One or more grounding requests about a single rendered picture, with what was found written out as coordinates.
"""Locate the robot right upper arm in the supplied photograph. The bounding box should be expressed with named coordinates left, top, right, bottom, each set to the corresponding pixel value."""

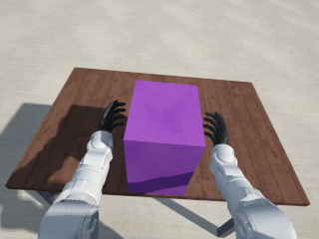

left=233, top=205, right=296, bottom=239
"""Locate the robot right forearm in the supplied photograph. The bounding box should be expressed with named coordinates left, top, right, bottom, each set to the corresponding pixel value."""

left=209, top=143, right=297, bottom=239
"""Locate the carton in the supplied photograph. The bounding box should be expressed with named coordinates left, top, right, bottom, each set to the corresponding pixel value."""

left=123, top=80, right=206, bottom=196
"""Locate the robot left upper arm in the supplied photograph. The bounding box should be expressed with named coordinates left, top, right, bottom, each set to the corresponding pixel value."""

left=39, top=202, right=99, bottom=239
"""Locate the robot right hand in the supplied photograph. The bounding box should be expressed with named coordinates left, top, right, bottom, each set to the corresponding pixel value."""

left=202, top=112, right=229, bottom=146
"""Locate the robot left forearm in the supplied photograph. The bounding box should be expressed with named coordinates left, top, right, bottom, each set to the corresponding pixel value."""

left=37, top=130, right=114, bottom=239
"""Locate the robot left hand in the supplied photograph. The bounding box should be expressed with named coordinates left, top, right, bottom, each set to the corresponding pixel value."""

left=97, top=100, right=126, bottom=133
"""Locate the table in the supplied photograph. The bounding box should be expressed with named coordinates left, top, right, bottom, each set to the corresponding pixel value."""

left=5, top=67, right=310, bottom=238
